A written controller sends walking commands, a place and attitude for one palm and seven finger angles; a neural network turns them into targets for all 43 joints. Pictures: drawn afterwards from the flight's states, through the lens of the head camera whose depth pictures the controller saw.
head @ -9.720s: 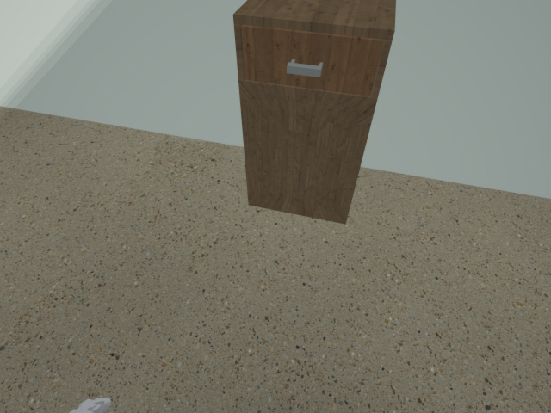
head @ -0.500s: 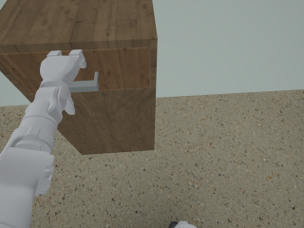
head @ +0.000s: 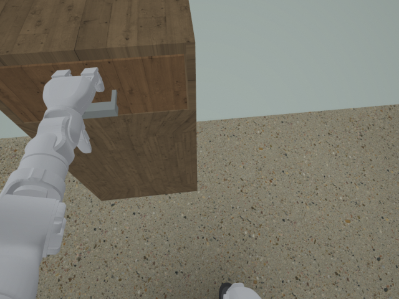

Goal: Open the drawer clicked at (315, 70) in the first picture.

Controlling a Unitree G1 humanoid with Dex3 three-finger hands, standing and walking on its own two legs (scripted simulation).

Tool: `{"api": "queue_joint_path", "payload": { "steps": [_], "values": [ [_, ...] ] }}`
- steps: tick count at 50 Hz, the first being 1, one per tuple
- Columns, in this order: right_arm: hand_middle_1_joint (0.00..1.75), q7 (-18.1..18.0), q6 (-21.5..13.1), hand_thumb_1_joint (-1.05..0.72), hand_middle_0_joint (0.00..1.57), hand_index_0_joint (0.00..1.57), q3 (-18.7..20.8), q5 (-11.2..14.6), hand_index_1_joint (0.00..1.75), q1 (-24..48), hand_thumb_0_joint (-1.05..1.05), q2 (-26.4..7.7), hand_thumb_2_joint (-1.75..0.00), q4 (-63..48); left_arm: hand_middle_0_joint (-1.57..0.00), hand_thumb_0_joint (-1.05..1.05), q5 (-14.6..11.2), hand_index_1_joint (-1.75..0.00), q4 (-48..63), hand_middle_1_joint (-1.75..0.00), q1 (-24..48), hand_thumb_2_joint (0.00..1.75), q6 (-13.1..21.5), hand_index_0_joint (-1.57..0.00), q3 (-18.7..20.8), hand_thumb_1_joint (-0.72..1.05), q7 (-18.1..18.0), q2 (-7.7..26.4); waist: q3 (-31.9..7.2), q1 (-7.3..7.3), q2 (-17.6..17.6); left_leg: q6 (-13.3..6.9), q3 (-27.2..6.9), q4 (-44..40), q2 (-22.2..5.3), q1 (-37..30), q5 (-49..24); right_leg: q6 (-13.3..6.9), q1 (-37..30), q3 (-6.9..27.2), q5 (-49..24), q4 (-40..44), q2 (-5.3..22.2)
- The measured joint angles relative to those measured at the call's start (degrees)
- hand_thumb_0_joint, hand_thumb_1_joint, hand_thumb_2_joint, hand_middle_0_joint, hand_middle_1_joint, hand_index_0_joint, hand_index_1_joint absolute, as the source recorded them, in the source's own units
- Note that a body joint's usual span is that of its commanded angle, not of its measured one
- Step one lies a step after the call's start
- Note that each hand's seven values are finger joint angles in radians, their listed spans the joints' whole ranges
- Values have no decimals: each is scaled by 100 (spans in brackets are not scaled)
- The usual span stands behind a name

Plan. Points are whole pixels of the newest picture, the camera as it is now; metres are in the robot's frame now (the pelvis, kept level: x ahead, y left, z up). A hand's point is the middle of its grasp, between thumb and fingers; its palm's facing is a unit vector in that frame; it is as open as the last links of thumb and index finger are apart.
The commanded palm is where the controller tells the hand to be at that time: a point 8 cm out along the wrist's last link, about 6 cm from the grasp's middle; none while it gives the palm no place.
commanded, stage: lower the fingers behind the handle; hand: left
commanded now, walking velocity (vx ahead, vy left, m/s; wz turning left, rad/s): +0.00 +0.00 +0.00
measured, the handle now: (94, 103) +0.55 +0.22 +0.01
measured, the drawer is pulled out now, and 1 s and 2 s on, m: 0.00 0.00 0.00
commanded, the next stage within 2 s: close the thumb around the handle in 1.32 s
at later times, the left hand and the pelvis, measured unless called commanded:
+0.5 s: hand (90, 119) +0.50 +0.22 +0.02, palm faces -0.06 -0.02 -1.00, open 13.8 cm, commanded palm +0.49 +0.23 +0.07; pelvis +0.00 +0.00 -0.01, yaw +0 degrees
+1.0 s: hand (95, 125) +0.51 +0.22 -0.01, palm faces -0.05 -0.03 -1.00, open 13.8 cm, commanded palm +0.49 +0.23 +0.04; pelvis -0.01 +0.01 -0.03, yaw +0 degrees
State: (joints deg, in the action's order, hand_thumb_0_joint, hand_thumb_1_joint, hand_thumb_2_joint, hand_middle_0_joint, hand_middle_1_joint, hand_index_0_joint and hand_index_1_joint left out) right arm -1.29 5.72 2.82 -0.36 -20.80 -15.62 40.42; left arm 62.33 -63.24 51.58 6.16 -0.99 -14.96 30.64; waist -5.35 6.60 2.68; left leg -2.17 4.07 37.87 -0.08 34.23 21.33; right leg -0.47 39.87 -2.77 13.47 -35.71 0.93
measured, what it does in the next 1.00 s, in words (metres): stands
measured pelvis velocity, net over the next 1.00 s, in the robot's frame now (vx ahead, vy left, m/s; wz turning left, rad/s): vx -0.01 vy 0.01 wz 0.00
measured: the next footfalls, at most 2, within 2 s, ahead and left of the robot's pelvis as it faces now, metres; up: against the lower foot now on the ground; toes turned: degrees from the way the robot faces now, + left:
none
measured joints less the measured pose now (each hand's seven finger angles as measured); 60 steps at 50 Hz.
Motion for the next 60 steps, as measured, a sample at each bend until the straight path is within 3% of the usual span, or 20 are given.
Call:
{"api": "queue_joint_path", "payload": {
  "steps": [19, 28, 41, 51, 60],
  "values": [
    [30, 59, -38, -91, 20, 20, 9, -97, 30, 42, 1, -33, -90, 33, -31, 0, 73, -120, -240, -120, 109, 30, -84, -32, 84, -48, -295, -112, -126, 121, 14, -6, -3, 374, -29, 477, 156, 4, 460, 2, 113, -314, -14],
    [30, 82, -37, -91, 20, 20, -23, -94, 30, 76, 1, 1, -90, 59, -31, 0, 91, -120, -288, -120, 6, 30, -97, -32, 61, -48, -450, -70, -117, 100, 24, -13, -18, 534, -33, 621, 218, 8, 591, -9, 166, -453, -9],
    [30, 67, -93, -91, 20, 20, -36, -157, 30, 57, 0, -64, -90, 10, -31, 0, 123, -120, -486, -121, 237, 30, -17, -32, 145, -48, -438, 50, -173, 237, -7, -35, -40, 936, -38, 1121, 343, 19, 1058, -26, 251, -784, 6],
    [30, 122, -51, -91, 20, 20, -47, -183, 30, -10, 0, -48, -90, 121, -31, 0, 165, -120, -413, -121, 200, 30, -48, -32, 139, -48, -677, 16, -201, 253, 24, -57, -60, 1216, -48, 1381, 460, 39, 1287, -42, 334, -1001, 9],
    [30, 111, -60, -91, 20, 20, -109, -153, 30, 15, 0, -3, -90, 64, -32, 0, 101, -120, -585, -120, 355, 30, -237, -32, 90, -48, -517, 19, -175, 314, 61, -74, -49, 1199, -39, 1374, 436, 55, 1275, -27, 296, -967, 14]
  ]
}}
